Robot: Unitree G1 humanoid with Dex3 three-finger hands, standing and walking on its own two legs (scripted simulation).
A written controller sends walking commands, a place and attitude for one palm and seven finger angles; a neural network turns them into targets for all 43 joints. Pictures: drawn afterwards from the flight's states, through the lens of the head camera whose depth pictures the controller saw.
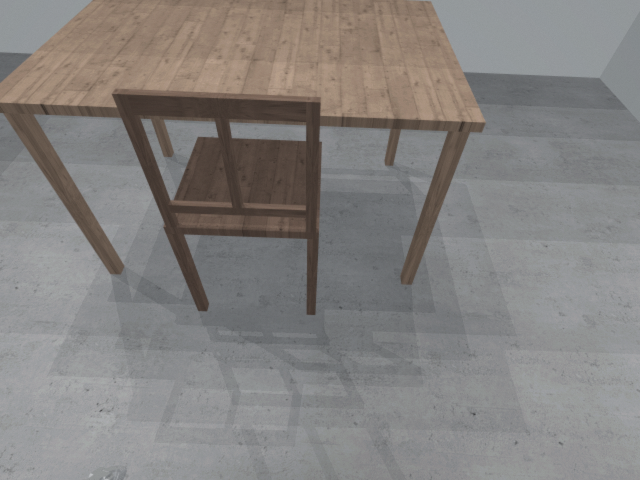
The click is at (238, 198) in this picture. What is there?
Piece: chair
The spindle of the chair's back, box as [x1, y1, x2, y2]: [215, 118, 242, 207]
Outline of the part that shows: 215,118 232,206 241,207 242,200 228,119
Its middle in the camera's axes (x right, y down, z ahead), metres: -0.21 -0.17 +0.89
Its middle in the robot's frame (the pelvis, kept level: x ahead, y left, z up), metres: +0.76 +0.25 -0.10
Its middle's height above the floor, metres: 0.67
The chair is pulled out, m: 0.00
